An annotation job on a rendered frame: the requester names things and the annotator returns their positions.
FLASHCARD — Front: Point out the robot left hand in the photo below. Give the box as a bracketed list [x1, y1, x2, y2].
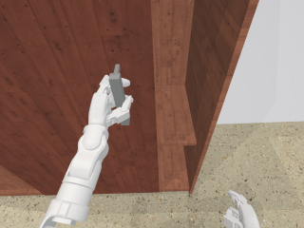
[88, 75, 134, 129]

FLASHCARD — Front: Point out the left robot forearm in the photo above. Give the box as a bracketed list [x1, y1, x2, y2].
[38, 123, 109, 228]

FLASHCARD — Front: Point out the robot right hand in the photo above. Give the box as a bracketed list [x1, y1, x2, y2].
[223, 190, 260, 228]

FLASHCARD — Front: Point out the wardrobe door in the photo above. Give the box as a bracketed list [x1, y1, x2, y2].
[0, 0, 160, 196]
[0, 164, 35, 190]

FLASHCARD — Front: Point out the handle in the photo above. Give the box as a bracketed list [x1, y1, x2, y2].
[108, 64, 130, 125]

